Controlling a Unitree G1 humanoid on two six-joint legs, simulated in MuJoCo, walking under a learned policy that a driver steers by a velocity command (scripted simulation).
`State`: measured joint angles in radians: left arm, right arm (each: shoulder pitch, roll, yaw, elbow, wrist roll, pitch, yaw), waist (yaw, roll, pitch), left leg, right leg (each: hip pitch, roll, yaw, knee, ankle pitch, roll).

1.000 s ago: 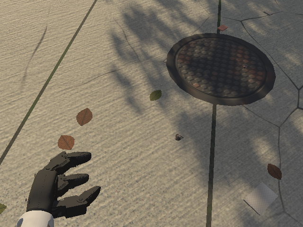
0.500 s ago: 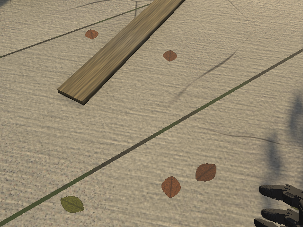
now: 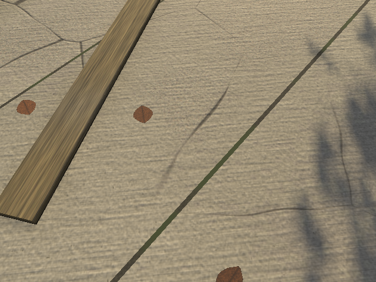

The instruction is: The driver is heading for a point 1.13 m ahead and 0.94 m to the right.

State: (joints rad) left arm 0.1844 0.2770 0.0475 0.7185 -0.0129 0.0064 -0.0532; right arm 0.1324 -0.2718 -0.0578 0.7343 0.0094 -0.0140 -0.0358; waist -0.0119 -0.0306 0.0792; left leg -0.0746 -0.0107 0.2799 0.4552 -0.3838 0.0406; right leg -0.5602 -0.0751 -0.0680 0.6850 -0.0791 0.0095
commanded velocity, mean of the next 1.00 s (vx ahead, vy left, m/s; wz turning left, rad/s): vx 0.03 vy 0.00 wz -0.94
